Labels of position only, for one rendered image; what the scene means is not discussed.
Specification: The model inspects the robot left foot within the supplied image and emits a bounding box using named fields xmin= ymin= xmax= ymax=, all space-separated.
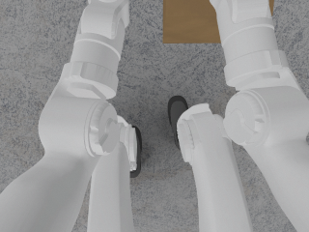
xmin=129 ymin=126 xmax=142 ymax=178

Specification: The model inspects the left robot forearm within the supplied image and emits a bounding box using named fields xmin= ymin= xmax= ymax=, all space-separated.
xmin=38 ymin=0 xmax=129 ymax=134

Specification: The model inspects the robot left upper arm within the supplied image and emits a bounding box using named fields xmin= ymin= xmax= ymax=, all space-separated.
xmin=0 ymin=96 xmax=121 ymax=232

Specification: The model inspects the right robot shin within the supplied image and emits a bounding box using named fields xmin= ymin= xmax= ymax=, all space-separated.
xmin=177 ymin=103 xmax=232 ymax=144

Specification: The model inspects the robot right upper arm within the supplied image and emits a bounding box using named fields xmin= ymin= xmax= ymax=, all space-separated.
xmin=223 ymin=85 xmax=309 ymax=232

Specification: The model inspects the right robot forearm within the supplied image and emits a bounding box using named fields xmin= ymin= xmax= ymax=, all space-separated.
xmin=210 ymin=0 xmax=305 ymax=95

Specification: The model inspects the carton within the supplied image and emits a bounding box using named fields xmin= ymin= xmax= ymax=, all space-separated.
xmin=162 ymin=0 xmax=274 ymax=44

